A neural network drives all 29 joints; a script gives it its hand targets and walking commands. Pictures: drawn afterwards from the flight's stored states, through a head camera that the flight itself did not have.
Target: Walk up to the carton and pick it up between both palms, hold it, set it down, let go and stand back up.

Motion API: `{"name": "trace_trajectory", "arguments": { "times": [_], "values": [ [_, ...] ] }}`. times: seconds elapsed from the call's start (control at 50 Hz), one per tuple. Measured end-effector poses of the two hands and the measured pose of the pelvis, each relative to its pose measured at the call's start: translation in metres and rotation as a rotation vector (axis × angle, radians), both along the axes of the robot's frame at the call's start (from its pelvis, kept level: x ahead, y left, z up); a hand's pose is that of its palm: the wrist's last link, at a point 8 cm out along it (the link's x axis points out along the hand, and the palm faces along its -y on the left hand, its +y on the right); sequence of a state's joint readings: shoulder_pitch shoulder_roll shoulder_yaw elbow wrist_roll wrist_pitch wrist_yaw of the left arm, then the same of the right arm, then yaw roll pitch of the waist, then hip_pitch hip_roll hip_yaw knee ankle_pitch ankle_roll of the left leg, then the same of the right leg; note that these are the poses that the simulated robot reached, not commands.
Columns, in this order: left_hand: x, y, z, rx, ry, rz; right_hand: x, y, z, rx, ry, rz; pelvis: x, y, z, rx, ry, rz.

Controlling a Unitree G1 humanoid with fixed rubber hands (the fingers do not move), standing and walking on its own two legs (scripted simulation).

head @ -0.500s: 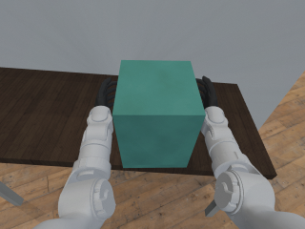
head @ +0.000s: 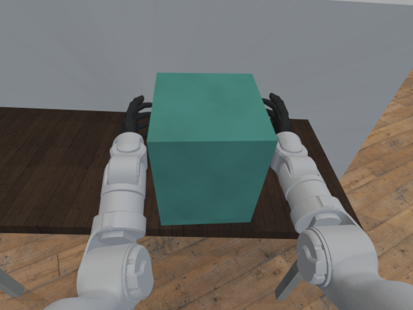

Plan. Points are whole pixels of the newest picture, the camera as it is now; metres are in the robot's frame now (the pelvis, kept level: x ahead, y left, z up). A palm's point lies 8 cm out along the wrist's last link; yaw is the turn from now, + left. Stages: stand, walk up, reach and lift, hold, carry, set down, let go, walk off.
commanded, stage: reach and lift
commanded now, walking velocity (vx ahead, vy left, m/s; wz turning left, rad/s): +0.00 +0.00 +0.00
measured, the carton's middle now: (205, 150) +0.41 +0.00 +0.11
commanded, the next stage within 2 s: hold in 1.52 s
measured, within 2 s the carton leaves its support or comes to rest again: neither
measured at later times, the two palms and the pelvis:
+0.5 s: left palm (125, 123) +0.38 +0.15 +0.20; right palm (285, 121) +0.38 -0.14 +0.21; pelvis +0.00 +0.00 +0.00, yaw +1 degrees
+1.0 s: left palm (123, 114) +0.38 +0.15 +0.22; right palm (288, 111) +0.38 -0.14 +0.23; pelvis +0.00 +0.00 +0.00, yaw +1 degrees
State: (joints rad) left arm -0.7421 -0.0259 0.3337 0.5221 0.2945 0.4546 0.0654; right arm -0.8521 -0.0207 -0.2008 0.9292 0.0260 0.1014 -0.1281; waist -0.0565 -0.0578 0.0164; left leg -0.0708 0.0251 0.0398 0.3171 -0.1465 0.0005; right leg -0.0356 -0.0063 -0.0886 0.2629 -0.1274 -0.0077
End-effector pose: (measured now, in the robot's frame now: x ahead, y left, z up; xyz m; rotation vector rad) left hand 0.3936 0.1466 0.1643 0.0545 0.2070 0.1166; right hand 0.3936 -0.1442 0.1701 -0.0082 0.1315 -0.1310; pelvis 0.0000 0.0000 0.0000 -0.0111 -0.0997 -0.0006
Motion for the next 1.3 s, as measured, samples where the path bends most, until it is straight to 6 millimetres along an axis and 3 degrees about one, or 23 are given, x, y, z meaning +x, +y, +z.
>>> {"name": "trace_trajectory", "arguments": {
  "times": [0.64, 1.3],
  "values": [
    [-0.017, 0.004, 0.051, 0.006, -0.054, -0.007, -0.017, 0.003, 0.049, 0.017, -0.059, -0.003, -0.003, 0.004, -0.001, -0.003, -0.060, 0.012],
    [-0.012, 0.004, 0.066, -0.012, -0.061, -0.014, -0.009, 0.003, 0.071, 0.030, -0.070, 0.007, 0.007, 0.000, -0.001, -0.003, -0.053, 0.016]
  ]
}}
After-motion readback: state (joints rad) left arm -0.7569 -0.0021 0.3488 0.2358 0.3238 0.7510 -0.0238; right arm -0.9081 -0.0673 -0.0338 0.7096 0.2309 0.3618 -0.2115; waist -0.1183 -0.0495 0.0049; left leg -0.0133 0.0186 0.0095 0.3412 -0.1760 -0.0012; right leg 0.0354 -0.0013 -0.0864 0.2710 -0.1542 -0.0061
